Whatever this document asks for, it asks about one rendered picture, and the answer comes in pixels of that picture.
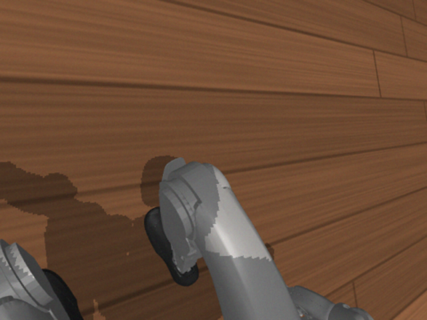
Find right robot arm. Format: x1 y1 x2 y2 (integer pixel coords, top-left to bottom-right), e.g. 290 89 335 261
328 303 374 320

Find right robot foot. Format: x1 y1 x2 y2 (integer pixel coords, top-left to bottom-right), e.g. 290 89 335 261
144 207 199 287

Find left robot foot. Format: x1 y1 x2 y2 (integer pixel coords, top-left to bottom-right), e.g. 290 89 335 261
42 269 84 320

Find right robot hand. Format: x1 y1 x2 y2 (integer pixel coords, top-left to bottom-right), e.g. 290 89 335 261
287 285 335 320

